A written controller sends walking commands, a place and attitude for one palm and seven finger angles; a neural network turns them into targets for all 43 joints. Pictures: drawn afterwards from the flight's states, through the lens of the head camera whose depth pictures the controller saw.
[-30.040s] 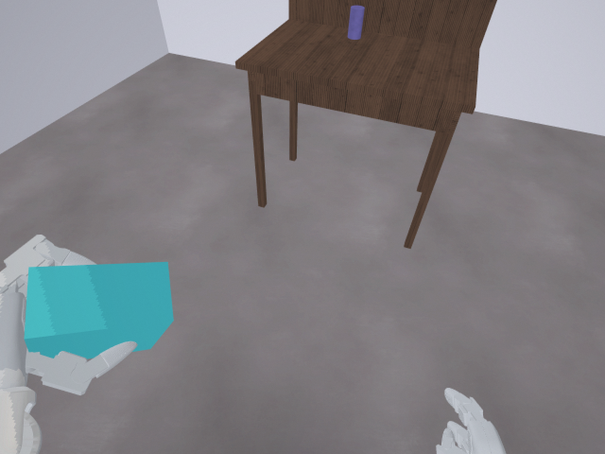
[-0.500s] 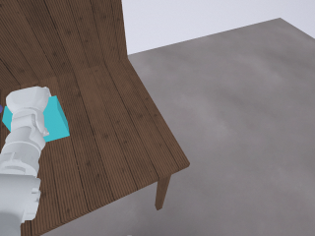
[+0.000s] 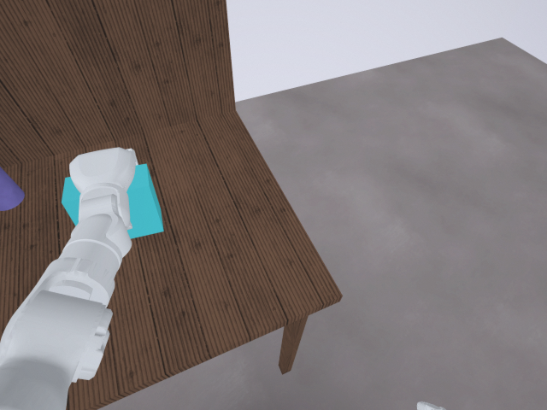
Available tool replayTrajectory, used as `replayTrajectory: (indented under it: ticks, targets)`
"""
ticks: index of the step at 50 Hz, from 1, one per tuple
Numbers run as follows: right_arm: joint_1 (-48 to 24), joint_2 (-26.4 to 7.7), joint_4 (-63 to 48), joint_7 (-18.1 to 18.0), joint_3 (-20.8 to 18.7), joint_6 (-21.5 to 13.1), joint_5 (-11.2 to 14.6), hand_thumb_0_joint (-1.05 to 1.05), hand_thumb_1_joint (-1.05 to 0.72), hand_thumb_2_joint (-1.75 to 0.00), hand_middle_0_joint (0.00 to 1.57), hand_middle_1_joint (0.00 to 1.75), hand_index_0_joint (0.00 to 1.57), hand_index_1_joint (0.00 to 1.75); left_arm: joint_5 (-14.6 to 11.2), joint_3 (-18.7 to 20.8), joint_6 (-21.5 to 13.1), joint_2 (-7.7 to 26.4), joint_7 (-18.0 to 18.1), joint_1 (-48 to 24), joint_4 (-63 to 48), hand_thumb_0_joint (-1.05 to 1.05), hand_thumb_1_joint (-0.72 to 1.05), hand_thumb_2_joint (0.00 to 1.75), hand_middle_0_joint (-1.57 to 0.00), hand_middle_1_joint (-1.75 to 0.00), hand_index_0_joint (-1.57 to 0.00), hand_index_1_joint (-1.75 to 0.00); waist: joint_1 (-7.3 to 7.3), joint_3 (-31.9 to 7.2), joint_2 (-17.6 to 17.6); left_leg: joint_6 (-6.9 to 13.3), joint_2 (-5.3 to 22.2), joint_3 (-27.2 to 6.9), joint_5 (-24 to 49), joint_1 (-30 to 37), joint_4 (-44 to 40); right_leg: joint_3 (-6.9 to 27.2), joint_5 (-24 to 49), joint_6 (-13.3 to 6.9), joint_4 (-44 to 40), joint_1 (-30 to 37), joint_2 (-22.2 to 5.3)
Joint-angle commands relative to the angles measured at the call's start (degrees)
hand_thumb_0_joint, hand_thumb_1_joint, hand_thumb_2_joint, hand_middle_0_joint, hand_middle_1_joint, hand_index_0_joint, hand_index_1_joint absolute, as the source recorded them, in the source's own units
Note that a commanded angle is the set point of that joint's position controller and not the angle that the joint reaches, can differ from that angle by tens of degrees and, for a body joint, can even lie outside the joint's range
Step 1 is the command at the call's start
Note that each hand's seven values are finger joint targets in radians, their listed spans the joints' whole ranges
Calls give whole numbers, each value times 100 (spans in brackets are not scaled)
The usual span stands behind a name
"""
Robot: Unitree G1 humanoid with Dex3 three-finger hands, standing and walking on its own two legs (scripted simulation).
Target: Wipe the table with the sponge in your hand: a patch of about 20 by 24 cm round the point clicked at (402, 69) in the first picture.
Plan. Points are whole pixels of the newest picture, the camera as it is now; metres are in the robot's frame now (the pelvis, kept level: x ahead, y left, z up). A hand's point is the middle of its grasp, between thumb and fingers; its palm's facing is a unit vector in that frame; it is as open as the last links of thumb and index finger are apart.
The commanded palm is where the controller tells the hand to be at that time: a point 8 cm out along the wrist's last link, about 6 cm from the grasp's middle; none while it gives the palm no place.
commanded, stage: slide across to the middle lane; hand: left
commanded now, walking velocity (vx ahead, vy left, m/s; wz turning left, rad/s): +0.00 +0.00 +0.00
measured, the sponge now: (120, 213) +0.43 +0.27 +0.00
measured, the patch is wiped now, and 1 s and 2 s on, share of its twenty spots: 0.40 0.50 0.70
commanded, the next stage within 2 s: wipe back along the middle lane in 0.10 s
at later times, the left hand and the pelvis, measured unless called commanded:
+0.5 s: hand (137, 204) +0.42 +0.23 +0.04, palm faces -0.08 -0.04 -1.00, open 10.1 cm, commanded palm +0.39 +0.22 +0.08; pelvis +0.01 -0.02 +0.00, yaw -1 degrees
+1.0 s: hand (141, 227) +0.38 +0.22 +0.03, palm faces -0.06 -0.03 -1.00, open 10.1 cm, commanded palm +0.34 +0.20 +0.07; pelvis +0.00 -0.02 +0.01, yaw +0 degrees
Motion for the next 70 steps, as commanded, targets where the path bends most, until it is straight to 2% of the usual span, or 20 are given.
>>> replayTrajectory:
  ticks: [1,5,10,11,16,18,19,23,24,28,30,34,36,41,43,46,50,53,54,70]
  targets:
    - [198,-985,-426,-2,-348,-68,-38,0,-90,-90,20,30,20,30,66,31,58,715,162,-2304,-885,0,10,130,-120,-160,-120,-160,-182,-1959,146,-186,328,-543,2025,2367,-198,-41,1556,-309,-277,-245,113]
    - [174,-999,-424,6,-341,-4,-55,0,-90,-90,20,30,20,30,102,192,182,892,217,-2155,-859,0,10,130,-120,-160,-120,-160,-115,-2117,-38,-137,261,-397,2265,2158,-139,32,2138,-292,-236,209,73]
    - [131,-1003,-397,6,-325,29,-27,0,-90,-90,20,30,20,30,64,85,342,808,236,-2365,-849,0,10,130,-120,-160,-120,-160,-219,-1928,-101,-69,221,-309,2057,1945,-154,82,2305,-260,-284,342,42]
    - [136,-997,-421,14,-327,37,-21,0,-90,-90,20,30,20,30,60,197,370,892,222,-2020,-730,0,10,130,-120,-160,-120,-160,-107,-1975,-129,-60,183,-278,2072,1871,-154,113,2420,-269,-295,522,34]
    - [6,-976,-551,42,-336,94,7,0,-90,-90,20,30,20,30,8,8,325,560,77,-1194,-1040,0,10,130,-120,-160,-120,-160,0,-1974,-153,-41,160,-214,2329,1946,-158,156,2868,-283,-314,798,21]
    - [-96,-966,-567,41,-327,117,50,0,-90,-90,20,30,20,30,-80,9,335,463,49,-1060,-1082,0,10,130,-120,-160,-120,-160,-4,-1718,-229,-40,144,-207,2182,1803,-235,162,2815,-283,-342,829,1]
    - [-63,-1008,-581,40,-328,131,40,0,-90,-90,20,30,20,30,-60,96,348,642,54,-960,-1152,0,10,130,-120,-160,-120,-160,68,-1691,-246,-35,138,-226,2103,1796,-263,141,2735,-293,-362,858,8]
    - [-278,-944,-686,51,-347,144,71,0,-90,-90,20,30,20,30,-84,-60,398,308,82,-552,-1579,0,10,130,-120,-160,-120,-160,124,-1776,-208,-42,136,-191,2240,1930,-301,174,2847,-310,-354,985,-12]
    - [-284,-976,-704,51,-333,161,63,0,-90,-90,20,30,20,30,-63,28,441,461,95,-363,-1629,0,10,130,-120,-160,-120,-160,201,-1690,-166,-44,117,-229,2235,1935,-321,163,2796,-334,-376,983,9]
    - [-516,-919,-752,48,-310,183,110,0,-90,-90,20,30,20,30,-114,-228,587,74,135,-427,-1801,0,10,130,-120,-160,-120,-160,122,-1418,-277,-62,140,-244,1905,1918,-440,135,2385,-328,-436,826,-2]
    - [-567,-918,-759,18,-291,187,90,0,-90,-90,20,30,20,30,-101,-187,698,133,161,-122,-1680,0,10,130,-120,-160,-120,-160,192,-1312,-376,-41,98,-198,1766,1868,-457,170,2356,-326,-507,893,-4]
    - [-655,-917,-743,-61,-219,219,111,0,-90,-90,20,30,20,30,-94,-286,816,88,124,-398,-1443,0,10,130,-120,-160,-120,-160,104,-957,-498,-54,83,-206,1275,1710,-594,151,1814,-301,-608,718,-24]
    - [-663,-906,-741,-82,-206,223,105,0,-90,-90,20,30,20,30,-42,-221,820,175,111,-333,-1300,0,10,130,-120,-160,-120,-160,144,-1028,-492,-65,79,-218,1220,1706,-589,163,1708,-312,-596,703,-29]
    - [-737,-835,-907,-71,-216,223,88,0,-90,-90,20,30,20,30,-53,-477,720,-235,79,-66,-1610,0,10,130,-120,-160,-120,-160,209,-1268,-260,-80,78,-206,1367,1884,-540,165,1774,-345,-555,725,-9]
    - [-791,-825,-949,-64,-227,226,96,0,-90,-90,20,30,20,30,-121,-341,705,-179,90,49,-1729,0,10,130,-120,-160,-120,-160,232,-1380,-401,-78,80,-224,1467,1862,-524,182,1928,-341,-518,891,-6]
    - [-859,-852,-961,-60,-197,238,112,0,-90,-90,20,30,20,30,-128,-481,809,-265,101,122,-1839,0,10,130,-120,-160,-120,-160,204,-1095,-411,-73,75,-199,1350,1822,-550,185,1890,-334,-579,785,-11]
    - [-957,-835,-1022,-30,-214,219,122,0,-90,-90,20,30,20,30,-196,-552,944,-453,98,662,-2049,0,10,130,-120,-160,-120,-160,327,-1147,-403,-74,61,-216,1444,1916,-571,156,1878,-356,-568,887,11]
    - [-1070,-829,-1054,-9,-208,209,161,0,-90,-90,20,30,20,30,-278,-665,1043,-605,45,635,-2313,0,10,130,-120,-160,-120,-160,282,-1186,-546,-71,75,-226,1507,1918,-590,167,2017,-351,-537,1003,8]
    - [-1074,-862,-1045,-12,-210,219,152,0,-90,-90,20,30,20,30,-262,-559,1090,-443,53,836,-2313,0,10,130,-120,-160,-120,-160,344,-1004,-557,-72,63,-247,1422,1902,-613,176,1892,-361,-581,945,25]
    - [-1525,-782,-1297,127,-132,176,178,0,-90,-90,20,30,20,30,-317,-1055,1463,-1027,-76,1834,-3308,0,10,130,-120,-160,-120,-160,466,-927,-615,-91,57,-297,1660,2102,-594,152,2065,-395,-447,1044,48]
